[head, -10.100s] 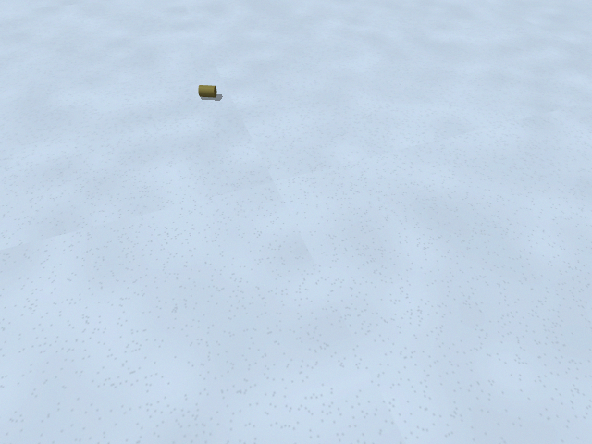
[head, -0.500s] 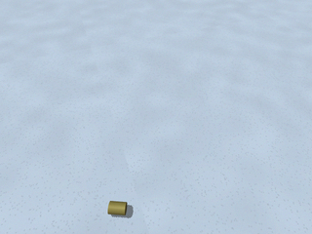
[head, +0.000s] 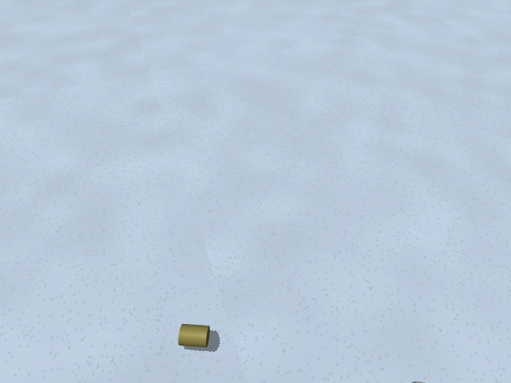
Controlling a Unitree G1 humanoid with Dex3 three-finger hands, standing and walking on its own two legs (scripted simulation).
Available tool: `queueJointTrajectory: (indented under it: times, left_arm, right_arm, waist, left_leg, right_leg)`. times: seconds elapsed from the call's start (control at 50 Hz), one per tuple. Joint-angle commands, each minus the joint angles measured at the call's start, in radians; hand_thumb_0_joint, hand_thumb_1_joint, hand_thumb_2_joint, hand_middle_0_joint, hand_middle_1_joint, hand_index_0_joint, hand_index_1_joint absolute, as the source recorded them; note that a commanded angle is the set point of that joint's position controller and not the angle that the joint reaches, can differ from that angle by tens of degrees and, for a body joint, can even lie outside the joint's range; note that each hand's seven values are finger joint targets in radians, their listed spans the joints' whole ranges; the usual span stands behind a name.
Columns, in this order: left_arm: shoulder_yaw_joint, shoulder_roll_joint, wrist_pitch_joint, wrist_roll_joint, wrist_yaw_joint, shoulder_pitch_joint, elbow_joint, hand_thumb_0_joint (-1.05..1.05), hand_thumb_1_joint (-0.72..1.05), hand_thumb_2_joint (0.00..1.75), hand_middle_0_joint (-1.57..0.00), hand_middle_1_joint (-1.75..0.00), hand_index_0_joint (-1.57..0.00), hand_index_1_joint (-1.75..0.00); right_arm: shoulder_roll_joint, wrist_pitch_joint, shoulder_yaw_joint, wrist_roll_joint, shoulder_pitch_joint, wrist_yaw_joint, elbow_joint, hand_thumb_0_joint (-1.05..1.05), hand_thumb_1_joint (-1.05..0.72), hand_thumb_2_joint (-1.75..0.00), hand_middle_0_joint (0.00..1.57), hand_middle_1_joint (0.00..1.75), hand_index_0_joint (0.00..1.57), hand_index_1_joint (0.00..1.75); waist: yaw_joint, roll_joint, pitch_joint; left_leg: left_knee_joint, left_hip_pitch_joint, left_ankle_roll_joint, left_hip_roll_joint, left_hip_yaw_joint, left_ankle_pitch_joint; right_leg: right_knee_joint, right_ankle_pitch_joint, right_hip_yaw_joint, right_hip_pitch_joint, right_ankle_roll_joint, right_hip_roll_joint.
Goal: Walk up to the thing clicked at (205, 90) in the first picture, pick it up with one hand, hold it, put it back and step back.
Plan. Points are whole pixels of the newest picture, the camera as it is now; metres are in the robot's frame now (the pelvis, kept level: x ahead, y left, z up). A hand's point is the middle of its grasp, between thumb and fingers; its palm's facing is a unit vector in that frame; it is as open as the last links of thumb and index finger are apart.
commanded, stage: rise first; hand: left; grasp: from above
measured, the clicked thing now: (194, 335) +0.38 +0.21 -0.75
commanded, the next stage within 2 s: none
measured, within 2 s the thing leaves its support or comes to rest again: neither
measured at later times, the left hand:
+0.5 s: hand out of the picture +0.13 +0.26 -0.21, palm faces -0.13 -0.89 -0.43, open 13.2 cm
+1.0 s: hand out of the picture +0.16 +0.27 -0.35, palm faces -0.41 -0.66 -0.63, open 13.9 cm
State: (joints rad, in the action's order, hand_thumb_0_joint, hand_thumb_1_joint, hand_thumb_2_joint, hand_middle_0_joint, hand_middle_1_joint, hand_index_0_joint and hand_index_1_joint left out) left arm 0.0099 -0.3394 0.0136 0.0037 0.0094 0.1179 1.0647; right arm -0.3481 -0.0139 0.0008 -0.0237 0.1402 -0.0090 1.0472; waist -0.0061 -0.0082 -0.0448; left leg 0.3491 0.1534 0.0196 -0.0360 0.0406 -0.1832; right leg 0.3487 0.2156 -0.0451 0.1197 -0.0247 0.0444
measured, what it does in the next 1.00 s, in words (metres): lowers itself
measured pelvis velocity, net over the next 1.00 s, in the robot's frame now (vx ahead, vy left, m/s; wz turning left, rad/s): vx -0.05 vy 0.01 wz -0.01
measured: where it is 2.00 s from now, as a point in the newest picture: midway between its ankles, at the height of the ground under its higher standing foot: outside the picture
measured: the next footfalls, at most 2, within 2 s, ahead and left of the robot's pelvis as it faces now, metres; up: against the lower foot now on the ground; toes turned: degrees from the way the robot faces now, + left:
none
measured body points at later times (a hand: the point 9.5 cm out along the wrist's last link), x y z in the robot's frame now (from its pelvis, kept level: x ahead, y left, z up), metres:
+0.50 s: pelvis -0.02 +0.01 -0.06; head +0.07 +0.02 +0.38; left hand +0.14 +0.30 -0.18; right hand +0.11 -0.26 -0.17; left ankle +0.00 +0.13 -0.75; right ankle -0.02 -0.13 -0.75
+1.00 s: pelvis -0.05 +0.01 -0.20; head +0.10 +0.02 +0.23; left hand +0.18 +0.30 -0.31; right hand +0.16 -0.25 -0.29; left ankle +0.00 +0.13 -0.75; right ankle -0.02 -0.13 -0.75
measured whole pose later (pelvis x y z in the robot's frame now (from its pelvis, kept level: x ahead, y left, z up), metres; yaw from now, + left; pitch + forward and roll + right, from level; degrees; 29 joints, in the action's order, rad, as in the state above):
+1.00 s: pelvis -0.05 +0.01 -0.20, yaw +0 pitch +29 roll -2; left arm 0.09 -0.38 0.02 -0.55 0.07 0.02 0.63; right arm -0.27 -0.20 0.05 -0.01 0.10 0.02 0.59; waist -0.03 -0.01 0.19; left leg 1.58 1.46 0.01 -0.05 -0.02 -0.63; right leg 1.57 0.67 -0.03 1.40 -0.03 0.06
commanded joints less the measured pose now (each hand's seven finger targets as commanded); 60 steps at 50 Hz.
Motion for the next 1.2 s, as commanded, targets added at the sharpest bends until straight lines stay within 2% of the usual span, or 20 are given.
queueJointTrajectory:
  times: [0.0, 0.02, 0.04, 0.08, 0.12, 0.18, 0.24, 0.28, 0.34, 0.42, 0.58, 0.64, 0.76, 0.78, 0.8, 0.9, 0.94, 0.96, 0.98, 1.18]
  left_arm:
    - [0.127, -0.219, 0.035, -0.020, 0.011, -0.235, -0.040, 0.00, 0.53, 0.86, -0.24, -0.66, -0.23, -0.67]
    - [0.133, -0.229, 0.034, -0.039, -0.005, -0.309, -0.046, 0.00, 0.45, 0.85, -0.23, -0.74, -0.24, -0.73]
    - [0.161, -0.248, 0.044, -0.070, -0.016, -0.298, -0.033, 0.00, 0.37, 0.86, -0.22, -0.79, -0.23, -0.78]
    - [0.184, -0.215, 0.026, -0.123, -0.034, -0.132, 0.011, 0.00, 0.21, 0.87, -0.19, -0.90, -0.21, -0.88]
    - [0.196, -0.213, 0.018, -0.144, -0.029, -0.101, -0.067, 0.00, 0.05, 0.87, -0.20, -0.92, -0.21, -0.91]
    - [0.176, -0.172, -0.037, -0.164, -0.009, -0.079, -0.145, 0.00, -0.18, 0.88, -0.19, -0.95, -0.20, -0.94]
    - [0.183, -0.186, -0.071, -0.184, 0.011, -0.132, -0.202, 0.00, -0.41, 0.90, -0.21, -0.95, -0.19, -0.96]
    - [0.171, -0.144, -0.074, -0.191, 0.013, -0.098, -0.219, 0.00, -0.46, 0.91, -0.19, -0.97, -0.18, -0.98]
    - [0.194, -0.162, -0.058, -0.209, 0.018, -0.082, -0.317, 0.00, -0.48, 0.92, -0.19, -0.97, -0.18, -0.99]
    - [0.191, -0.151, -0.059, -0.243, 0.018, -0.011, -0.431, 0.00, -0.51, 0.95, -0.18, -0.98, -0.16, -1.00]
    - [0.174, -0.128, -0.118, -0.297, 0.026, 0.115, -0.622, 0.00, -0.55, 1.00, -0.12, -1.03, -0.10, -1.05]
    - [0.180, -0.134, -0.132, -0.307, 0.032, 0.126, -0.676, 0.00, -0.54, 0.98, -0.13, -1.01, -0.12, -1.03]
    - [0.146, -0.140, -0.097, -0.388, 0.037, 0.002, -0.654, 0.00, -0.53, 0.97, -0.13, -1.03, -0.12, -1.04]
    - [0.169, -0.172, -0.080, -0.404, 0.041, -0.026, -0.651, 0.00, -0.54, 0.97, -0.14, -1.01, -0.13, -1.03]
    - [0.152, -0.163, -0.062, -0.425, 0.043, -0.037, -0.633, 0.00, -0.53, 0.97, -0.14, -1.01, -0.13, -1.03]
    - [0.125, -0.188, 0.031, -0.534, 0.072, -0.117, -0.572, 0.00, -0.51, 0.93, -0.18, -0.99, -0.17, -1.00]
    - [0.148, -0.230, 0.063, -0.589, 0.096, -0.154, -0.533, 0.00, -0.52, 0.95, -0.16, -0.99, -0.15, -1.01]
    - [0.128, -0.226, 0.078, -0.607, 0.106, -0.179, -0.558, 0.00, -0.51, 0.94, -0.17, -0.98, -0.16, -0.99]
    - [0.153, -0.259, 0.085, -0.630, 0.121, -0.214, -0.544, 0.00, -0.50, 0.94, -0.16, -0.99, -0.15, -1.00]
    - [0.162, -0.366, 0.133, -0.788, 0.182, -0.539, -0.427, 0.00, -0.50, 0.96, -0.16, -0.94, -0.15, -0.95]
  right_arm:
    - [-0.109, -0.042, 0.040, -0.032, 0.069, -0.039, -0.216, 0.00, -0.89, -0.90, 0.20, 0.30, 0.20, 0.30]
    - [-0.102, -0.044, 0.046, -0.029, 0.076, -0.039, -0.244, 0.00, -0.90, -0.90, 0.20, 0.30, 0.20, 0.30]
    - [-0.105, -0.049, 0.067, -0.013, 0.084, -0.039, -0.267, 0.00, -0.89, -0.90, 0.20, 0.30, 0.20, 0.30]
    - [-0.091, -0.054, 0.086, 0.007, 0.130, -0.029, -0.297, 0.00, -0.88, -0.90, 0.20, 0.30, 0.20, 0.30]
    - [-0.085, -0.058, 0.093, 0.006, 0.133, -0.023, -0.344, 0.00, -0.88, -0.90, 0.20, 0.30, 0.20, 0.30]
    - [-0.074, -0.056, 0.095, -0.005, 0.110, -0.020, -0.414, 0.00, -0.88, -0.90, 0.20, 0.30, 0.20, 0.30]
    - [-0.068, -0.065, 0.093, -0.001, 0.087, -0.016, -0.458, 0.00, -0.89, -0.90, 0.20, 0.30, 0.20, 0.30]
    - [-0.060, -0.077, 0.097, 0.005, 0.095, -0.012, -0.475, 0.00, -0.89, -0.90, 0.20, 0.30, 0.20, 0.30]
    - [-0.054, -0.100, 0.102, 0.010, 0.109, -0.012, -0.494, 0.00, -0.90, -0.90, 0.20, 0.30, 0.20, 0.30]
    - [-0.048, -0.116, 0.108, 0.012, 0.115, -0.015, -0.528, 0.00, -0.90, -0.90, 0.20, 0.30, 0.20, 0.30]
    - [-0.045, -0.141, 0.104, 0.013, 0.085, -0.014, -0.574, 0.00, -0.89, -0.90, 0.20, 0.30, 0.20, 0.30]
    - [-0.039, -0.153, 0.100, 0.017, 0.062, -0.014, -0.597, 0.00, -0.90, -0.90, 0.20, 0.30, 0.20, 0.30]
    - [-0.043, -0.190, 0.095, 0.017, 0.032, -0.011, -0.601, 0.00, -0.91, -0.90, 0.20, 0.30, 0.20, 0.30]
    - [-0.045, -0.197, 0.093, 0.018, 0.024, -0.009, -0.599, 0.00, -0.92, -0.91, 0.20, 0.30, 0.20, 0.30]
    - [-0.049, -0.204, 0.096, 0.018, 0.020, -0.007, -0.595, 0.00, -0.91, -0.90, 0.20, 0.30, 0.20, 0.30]
    - [-0.072, -0.221, 0.107, 0.016, 0.010, 0.012, -0.561, 0.00, -0.92, -0.91, 0.20, 0.30, 0.20, 0.30]
    - [-0.083, -0.219, 0.114, 0.016, 0.007, 0.020, -0.543, 0.00, -0.92, -0.91, 0.20, 0.30, 0.20, 0.30]
    - [-0.083, -0.217, 0.119, 0.017, 0.003, 0.024, -0.540, 0.00, -0.92, -0.91, 0.20, 0.30, 0.20, 0.30]
    - [-0.085, -0.213, 0.121, 0.017, 0.004, 0.025, -0.533, 0.00, -0.91, -0.91, 0.20, 0.30, 0.20, 0.30]
    - [-0.101, -0.169, 0.145, 0.034, 0.032, 0.043, -0.452, 0.00, -0.92, -0.91, 0.20, 0.30, 0.20, 0.30]
  waist:
    - [-0.043, 0.055, 0.059]
    - [-0.037, 0.076, 0.074]
    - [-0.023, 0.069, 0.155]
    - [0.016, 0.015, 0.244]
    - [0.037, -0.030, 0.277]
    - [0.014, -0.020, 0.256]
    - [0.000, 0.010, 0.241]
    - [-0.005, 0.009, 0.238]
    - [-0.001, -0.016, 0.292]
    - [-0.012, -0.030, 0.361]
    - [-0.019, -0.052, 0.406]
    - [-0.025, -0.054, 0.396]
    - [-0.056, -0.042, 0.404]
    - [-0.046, -0.049, 0.425]
    - [-0.045, -0.057, 0.440]
    - [-0.033, -0.080, 0.572]
    - [-0.024, -0.087, 0.613]
    - [-0.021, -0.095, 0.643]
    - [-0.017, -0.100, 0.671]
    - [-0.012, -0.056, 0.839]
  left_leg:
    - [0.054, 0.086, -0.034, 0.039, 0.014, 0.023]
    - [0.087, 0.112, -0.037, 0.035, 0.008, 0.036]
    - [0.126, 0.114, -0.036, 0.037, 0.009, 0.061]
    - [0.195, 0.162, -0.026, 0.049, 0.006, 0.123]
    - [0.214, 0.172, -0.019, 0.052, 0.008, 0.137]
    - [0.213, 0.189, -0.016, 0.045, -0.009, 0.122]
    - [0.279, 0.266, -0.019, 0.037, -0.013, 0.062]
    - [0.335, 0.314, -0.018, 0.033, -0.011, 0.025]
    - [0.421, 0.371, -0.017, 0.027, -0.018, 0.017]
    - [0.518, 0.429, -0.021, 0.019, -0.027, 0.037]
    - [0.617, 0.515, -0.017, -0.002, -0.067, 0.014]
    - [0.663, 0.591, -0.019, 0.002, -0.069, -0.052]
    - [0.811, 0.763, -0.025, 0.010, -0.068, -0.186]
    - [0.844, 0.805, -0.027, 0.013, -0.068, -0.199]
    - [0.867, 0.826, -0.025, 0.012, -0.072, -0.222]
    - [1.025, 0.911, -0.020, 0.009, -0.094, -0.145]
    - [1.082, 0.966, -0.019, 0.011, -0.099, -0.137]
    - [1.110, 0.986, -0.019, 0.014, -0.095, -0.137]
    - [1.145, 1.010, -0.023, 0.014, -0.086, -0.129]
    - [1.381, 1.240, -0.035, 0.014, -0.060, -0.228]
  right_leg:
    - [0.020, -0.061, -0.001, 0.161, 0.035, -0.038]
    - [0.053, -0.070, -0.004, 0.178, 0.036, -0.039]
    - [0.097, -0.103, 0.004, 0.174, 0.035, -0.034]
    - [0.171, -0.145, 0.002, 0.179, 0.042, -0.032]
    - [0.206, -0.143, 0.004, 0.197, 0.044, -0.037]
    - [0.203, -0.113, -0.006, 0.234, 0.045, -0.046]
    - [0.257, -0.048, -0.010, 0.310, 0.041, -0.049]
    - [0.314, -0.008, -0.010, 0.375, 0.042, -0.050]
    - [0.406, 0.003, -0.007, 0.445, 0.042, -0.046]
    - [0.499, -0.018, 0.001, 0.521, 0.039, -0.044]
    - [0.628, 0.045, -0.008, 0.670, 0.042, -0.047]
    - [0.669, 0.081, -0.008, 0.721, 0.039, -0.048]
    - [0.805, 0.178, 0.002, 0.917, 0.039, -0.043]
    - [0.837, 0.188, 0.005, 0.943, 0.039, -0.040]
    - [0.869, 0.206, 0.007, 0.982, 0.040, -0.041]
    - [1.054, 0.171, 0.001, 1.167, 0.045, -0.038]
    - [1.118, 0.164, 0.001, 1.224, 0.048, -0.040]
    - [1.143, 0.161, 0.002, 1.247, 0.049, -0.039]
    - [1.162, 0.149, 0.006, 1.262, 0.047, -0.040]
    - [1.319, 0.223, 0.001, 1.403, 0.046, -0.049]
